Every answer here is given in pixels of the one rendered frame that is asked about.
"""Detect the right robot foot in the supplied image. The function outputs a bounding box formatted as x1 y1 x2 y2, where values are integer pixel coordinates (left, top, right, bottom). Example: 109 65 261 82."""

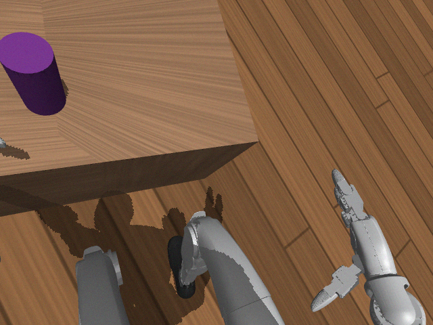
168 236 196 299

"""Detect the right robot arm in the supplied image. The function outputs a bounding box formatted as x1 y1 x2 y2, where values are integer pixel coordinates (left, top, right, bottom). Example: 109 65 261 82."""
364 274 426 325

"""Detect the can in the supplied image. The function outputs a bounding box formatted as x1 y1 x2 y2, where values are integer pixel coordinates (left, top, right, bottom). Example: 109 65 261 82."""
0 32 66 116

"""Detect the right robot hand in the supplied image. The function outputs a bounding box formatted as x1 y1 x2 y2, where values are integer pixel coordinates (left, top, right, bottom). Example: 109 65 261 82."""
311 169 397 312

